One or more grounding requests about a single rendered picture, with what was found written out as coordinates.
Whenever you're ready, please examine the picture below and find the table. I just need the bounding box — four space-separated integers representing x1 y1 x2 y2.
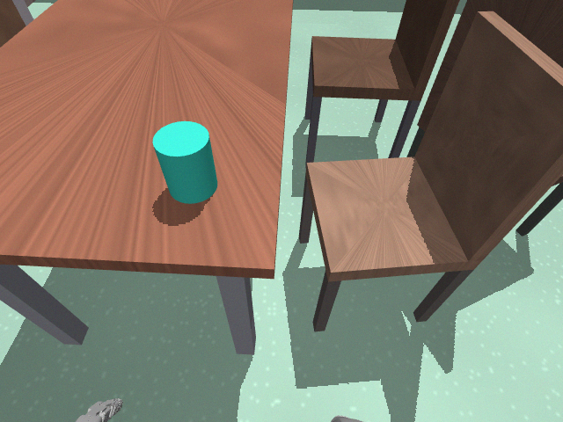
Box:
0 0 293 355

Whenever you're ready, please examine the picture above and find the left robot hand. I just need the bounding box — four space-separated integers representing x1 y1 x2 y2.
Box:
75 398 123 422

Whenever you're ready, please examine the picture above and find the can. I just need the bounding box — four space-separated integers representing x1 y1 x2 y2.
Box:
153 121 217 204

